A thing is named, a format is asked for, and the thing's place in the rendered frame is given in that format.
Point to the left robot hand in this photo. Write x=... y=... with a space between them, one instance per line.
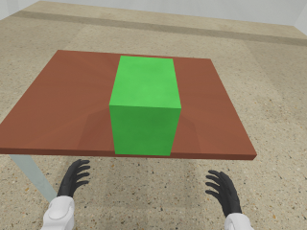
x=69 y=183

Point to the carton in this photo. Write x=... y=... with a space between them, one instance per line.
x=144 y=106

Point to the robot left forearm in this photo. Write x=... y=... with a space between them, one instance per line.
x=60 y=214

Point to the right robot hand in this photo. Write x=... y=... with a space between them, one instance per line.
x=227 y=194

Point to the robot right forearm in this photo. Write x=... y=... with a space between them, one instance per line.
x=237 y=221

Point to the table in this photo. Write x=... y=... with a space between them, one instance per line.
x=65 y=112

